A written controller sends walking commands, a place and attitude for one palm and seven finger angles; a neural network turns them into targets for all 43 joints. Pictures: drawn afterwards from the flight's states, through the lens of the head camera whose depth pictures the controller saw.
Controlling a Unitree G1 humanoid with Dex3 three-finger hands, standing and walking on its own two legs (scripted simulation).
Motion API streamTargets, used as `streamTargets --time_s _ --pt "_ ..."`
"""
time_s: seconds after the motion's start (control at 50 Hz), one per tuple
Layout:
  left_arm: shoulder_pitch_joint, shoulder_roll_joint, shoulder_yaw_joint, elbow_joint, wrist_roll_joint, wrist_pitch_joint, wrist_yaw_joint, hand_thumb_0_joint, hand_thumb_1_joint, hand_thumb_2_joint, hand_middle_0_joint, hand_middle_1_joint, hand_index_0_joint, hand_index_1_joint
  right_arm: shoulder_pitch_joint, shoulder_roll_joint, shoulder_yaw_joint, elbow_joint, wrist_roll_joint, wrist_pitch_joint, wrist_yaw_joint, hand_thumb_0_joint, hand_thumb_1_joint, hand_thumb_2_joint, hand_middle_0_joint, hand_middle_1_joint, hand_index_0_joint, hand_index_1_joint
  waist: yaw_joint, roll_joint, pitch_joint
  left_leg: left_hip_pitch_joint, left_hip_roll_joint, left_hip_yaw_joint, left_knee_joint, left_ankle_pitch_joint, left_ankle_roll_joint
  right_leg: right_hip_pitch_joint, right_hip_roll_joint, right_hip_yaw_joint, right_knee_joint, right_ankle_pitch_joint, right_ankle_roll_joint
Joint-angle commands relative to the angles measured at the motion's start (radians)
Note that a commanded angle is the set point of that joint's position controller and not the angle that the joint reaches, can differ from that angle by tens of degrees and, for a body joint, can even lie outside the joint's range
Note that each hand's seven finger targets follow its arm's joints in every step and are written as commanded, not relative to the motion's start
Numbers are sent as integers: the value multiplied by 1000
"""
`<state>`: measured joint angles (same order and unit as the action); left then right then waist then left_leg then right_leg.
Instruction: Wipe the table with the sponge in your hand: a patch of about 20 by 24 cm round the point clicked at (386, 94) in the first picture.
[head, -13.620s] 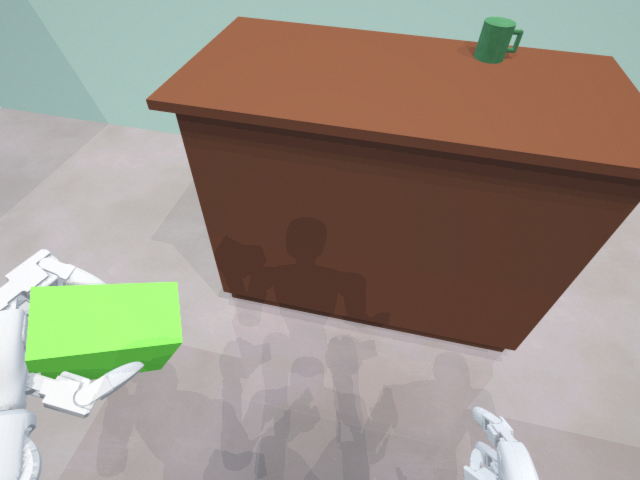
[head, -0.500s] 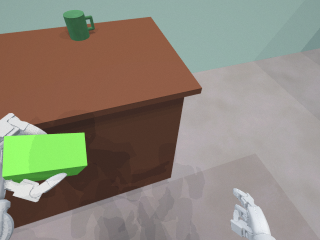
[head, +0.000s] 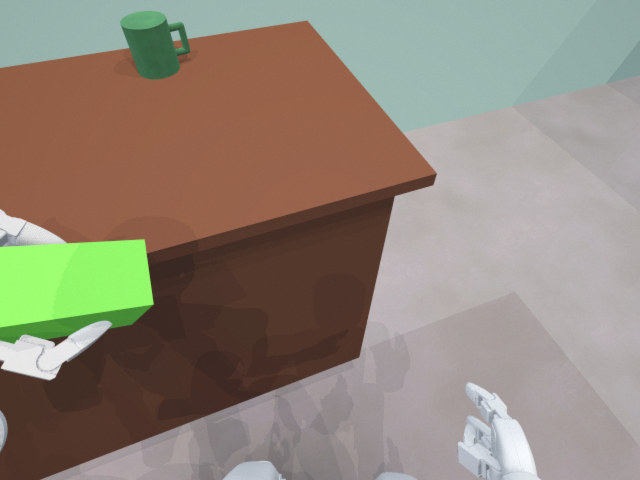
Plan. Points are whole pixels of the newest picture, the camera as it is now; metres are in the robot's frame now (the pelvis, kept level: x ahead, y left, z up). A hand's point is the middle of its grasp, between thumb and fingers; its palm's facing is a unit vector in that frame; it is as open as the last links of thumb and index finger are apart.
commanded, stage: shuffle to correct the standing spot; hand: left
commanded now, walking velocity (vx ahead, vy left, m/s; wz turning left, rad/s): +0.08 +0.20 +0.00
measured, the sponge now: (92, 291) +0.24 +0.23 +0.17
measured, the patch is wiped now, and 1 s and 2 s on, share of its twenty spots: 0.00 0.00 0.00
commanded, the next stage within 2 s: come to a stop and stand still in 0.66 s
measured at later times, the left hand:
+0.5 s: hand out of the picture +0.26 +0.33 +0.19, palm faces +0.41 -0.79 -0.45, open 10.1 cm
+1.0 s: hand out of the picture +0.25 +0.44 +0.20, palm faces +0.42 -0.82 -0.39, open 10.1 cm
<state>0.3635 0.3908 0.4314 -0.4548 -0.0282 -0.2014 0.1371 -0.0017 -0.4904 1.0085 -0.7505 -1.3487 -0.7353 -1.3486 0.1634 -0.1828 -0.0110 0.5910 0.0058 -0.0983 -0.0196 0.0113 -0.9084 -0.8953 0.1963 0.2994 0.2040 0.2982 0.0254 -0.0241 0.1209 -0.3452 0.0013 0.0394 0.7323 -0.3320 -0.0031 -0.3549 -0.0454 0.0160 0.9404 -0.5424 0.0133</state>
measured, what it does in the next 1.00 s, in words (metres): steps to the left: right foot, then left foot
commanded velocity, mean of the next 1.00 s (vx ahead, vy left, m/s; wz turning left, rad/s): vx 0.04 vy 0.10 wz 0.00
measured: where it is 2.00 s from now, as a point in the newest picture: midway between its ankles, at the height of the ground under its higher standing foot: outside the picture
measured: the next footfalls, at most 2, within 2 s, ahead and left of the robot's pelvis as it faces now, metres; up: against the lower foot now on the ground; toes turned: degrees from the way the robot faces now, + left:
right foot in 0.04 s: +0.06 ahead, -0.09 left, +0.00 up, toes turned -2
left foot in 0.30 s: +0.11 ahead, +0.21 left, +0.00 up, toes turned +4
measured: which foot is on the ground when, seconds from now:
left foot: down 0.00-0.04, up 0.06-0.28, down 0.30-0.48, up 0.50-0.66, down 0.68-1.00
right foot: up 0.00-0.02, down 0.04-0.32, up 0.34-0.44, down 0.46-0.68, up 0.70-0.82, down 0.84-1.00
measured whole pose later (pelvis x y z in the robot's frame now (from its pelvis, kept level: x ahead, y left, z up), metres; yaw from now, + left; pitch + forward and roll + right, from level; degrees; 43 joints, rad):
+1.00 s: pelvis +0.04 +0.20 +0.02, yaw +0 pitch -3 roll -1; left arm 0.47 0.35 0.37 -0.52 -0.05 -0.13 0.14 0.00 -0.49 1.01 -0.75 -1.35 -0.74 -1.35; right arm 0.20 -0.18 0.03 0.63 0.01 -0.07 -0.03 0.01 -0.91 -0.89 0.20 0.30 0.21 0.30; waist 0.00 0.02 0.04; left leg -0.25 0.00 0.04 0.57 -0.29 0.03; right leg -0.23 -0.02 -0.05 0.55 -0.27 0.00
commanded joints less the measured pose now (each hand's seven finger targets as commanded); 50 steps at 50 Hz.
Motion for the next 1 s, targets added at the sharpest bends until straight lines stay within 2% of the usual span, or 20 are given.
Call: streamTargets --time_s 0.0,0.02,0.04,0.1,0.18,0.24,0.3,0.34,0.42,0.46,0.48,0.5,0.56,0.62,0.66,0.7,0.8,0.86,0.92,0.98 --pt "3 162 82 -278 3 -63 21 0 100 1300 -1200 -1600 -1200 -1600 -104 -137 -16 -167 -2 -92 12 0 -900 -900 200 300 200 300 5 129 -237 -39 86 -82 -112 144 96 314 -4 -35 -539 313 -26" --pt "54 185 85 -260 4 -56 22 0 100 1300 -1200 -1600 -1200 -1600 -100 -117 -15 -172 -3 -79 17 0 -900 -900 200 300 200 300 -4 -167 -249 -217 -26 7 146 -5 41 438 -213 308 -642 355 -107" --pt "83 178 96 -231 -24 -44 22 0 100 1300 -1200 -1600 -1200 -1600 -87 -141 -29 -166 2 -72 18 0 -900 -900 200 300 200 300 -14 -248 -179 -287 -20 -35 308 -85 -1 338 -334 457 -678 349 -142" --pt "188 202 160 -218 -35 -66 26 0 100 1300 -1200 -1600 -1200 -1600 -82 -141 -29 -140 10 -35 26 0 -900 -900 200 300 200 300 -24 -91 -146 -349 56 -118 412 -65 -19 323 -326 303 -586 646 -179" --pt "126 172 143 -167 -10 -99 38 0 100 1300 -1200 -1600 -1200 -1600 -77 -115 -33 -138 10 -20 14 0 -900 -900 200 300 200 300 -22 -92 -201 -86 61 -36 34 -23 8 263 -246 110 -475 807 -120" --pt "46 145 90 -197 -22 -73 25 0 100 1300 -1200 -1600 -1200 -1600 -82 -125 -51 -142 8 -35 -1 0 -900 -900 200 300 200 300 -34 -94 -198 159 -13 79 -198 161 10 171 -169 13 -410 649 -55" --pt "37 143 62 -307 -30 -63 20 0 100 1300 -1200 -1600 -1200 -1600 -62 -178 -75 -183 19 -54 -6 0 -900 -900 200 300 200 300 -34 248 -253 304 217 -237 -302 469 157 -87 16 -82 13 47 19" --pt "10 176 89 -356 -17 -59 29 0 100 1300 -1200 -1600 -1200 -1600 -68 -150 -58 -171 7 -78 -1 0 -900 -900 200 300 200 300 -23 342 -245 300 227 -245 -288 633 213 -133 3 -81 12 -31 10" --pt "53 168 97 -371 -12 -40 41 0 100 1300 -1200 -1600 -1200 -1600 -106 -161 -43 -167 9 -94 12 0 -900 -900 200 300 200 300 -6 207 -244 38 133 -91 -175 366 101 233 -7 -97 -439 307 -11" --pt "128 211 140 -286 -21 -30 45 0 100 1300 -1200 -1600 -1200 -1600 -98 -138 -47 -181 9 -66 14 0 -900 -900 200 300 200 300 -17 -196 -231 -199 -30 16 184 -38 3 336 -327 386 -614 544 -140" --pt "131 161 104 -301 -45 -29 41 0 100 1300 -1200 -1600 -1200 -1600 -75 -169 -73 -169 12 -45 23 0 -900 -900 200 300 200 300 -21 -263 -187 -245 2 -65 328 -124 -20 309 -403 434 -628 607 -193" --pt "131 182 137 -279 -45 -32 44 0 100 1300 -1200 -1600 -1200 -1600 -92 -152 -53 -160 18 -31 21 0 -900 -900 200 300 200 300 -19 -177 -167 -276 42 -120 394 -136 -20 284 -405 394 -606 620 -209" --pt "90 164 128 -214 -24 -48 45 0 100 1300 -1200 -1600 -1200 -1600 -84 -127 -30 -134 10 -2 13 0 -900 -900 200 300 200 300 -36 -70 -186 -98 95 -130 89 -133 4 200 -316 177 -475 717 -140" --pt "39 118 72 -215 -28 -30 30 0 100 1300 -1200 -1600 -1200 -1600 -84 -119 -37 -148 11 -6 -7 0 -900 -900 200 300 200 300 -45 -12 -202 182 -9 27 -233 125 3 96 -139 -12 -346 500 -39" --pt "9 110 35 -294 -35 -21 24 0 100 1300 -1200 -1600 -1200 -1600 -84 -163 -56 -191 25 -23 -20 0 -900 -900 200 300 200 300 -44 226 -198 250 201 -243 -313 336 114 -80 1 -89 -88 122 27" --pt "8 136 50 -299 -27 -9 21 0 100 1300 -1200 -1600 -1200 -1600 -70 -155 -48 -181 15 -46 -13 0 -900 -900 200 300 200 300 -37 325 -195 173 217 -292 -362 431 184 -121 19 -82 54 -39 24" --pt "10 163 83 -341 -10 -8 42 0 100 1300 -1200 -1600 -1200 -1600 -108 -137 -14 -156 2 -81 -9 0 -900 -900 200 300 200 300 -7 133 -245 38 125 -141 -242 277 81 253 25 -91 -485 338 -7" --pt "83 134 79 -249 -35 15 31 0 100 1300 -1200 -1600 -1200 -1600 -72 -133 -33 -145 6 -53 -14 0 -900 -900 200 300 200 300 -20 -246 -228 30 6 -38 -63 37 8 213 -151 213 -621 328 -121" --pt "42 102 59 -202 -40 28 26 0 100 1300 -1200 -1600 -1200 -1600 -83 -126 -8 -124 3 -24 -29 0 -900 -900 200 300 200 300 -32 5 -166 131 41 -73 -274 81 5 99 -48 52 -548 273 -74" --pt "-17 95 18 -218 -29 30 16 0 100 1300 -1200 -1600 -1200 -1600 -99 -119 2 -141 -2 -27 -51 0 -900 -900 200 300 200 300 -25 245 -134 141 180 -303 -554 64 -13 73 77 -47 -357 234 -1"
